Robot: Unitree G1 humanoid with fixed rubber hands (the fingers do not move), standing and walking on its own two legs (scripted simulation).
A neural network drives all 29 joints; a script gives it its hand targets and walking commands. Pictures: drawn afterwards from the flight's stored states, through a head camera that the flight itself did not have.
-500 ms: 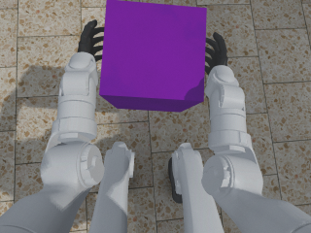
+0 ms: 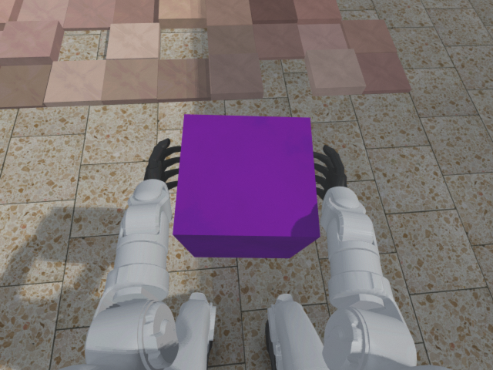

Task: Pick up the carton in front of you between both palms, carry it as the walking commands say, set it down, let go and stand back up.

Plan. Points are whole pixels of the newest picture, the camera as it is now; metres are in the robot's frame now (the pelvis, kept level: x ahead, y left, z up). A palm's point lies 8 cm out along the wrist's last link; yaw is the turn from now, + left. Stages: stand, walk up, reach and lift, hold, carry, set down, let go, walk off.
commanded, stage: reach and lift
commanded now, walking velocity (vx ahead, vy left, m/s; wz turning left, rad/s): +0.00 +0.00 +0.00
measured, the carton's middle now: (244, 196) +0.41 +0.00 -0.10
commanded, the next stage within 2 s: hold in 1.56 s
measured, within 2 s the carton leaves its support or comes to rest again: neither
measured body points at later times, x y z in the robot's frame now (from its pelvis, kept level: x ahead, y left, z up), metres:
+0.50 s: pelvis +0.04 -0.01 +0.11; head +0.04 +0.00 +0.56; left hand +0.36 +0.15 +0.11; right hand +0.36 -0.16 +0.11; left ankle +0.07 +0.12 -0.62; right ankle +0.06 -0.14 -0.62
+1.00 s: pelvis +0.04 +0.00 +0.12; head +0.02 +0.00 +0.57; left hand +0.35 +0.15 +0.14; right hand +0.35 -0.15 +0.14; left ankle +0.07 +0.12 -0.62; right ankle +0.06 -0.14 -0.62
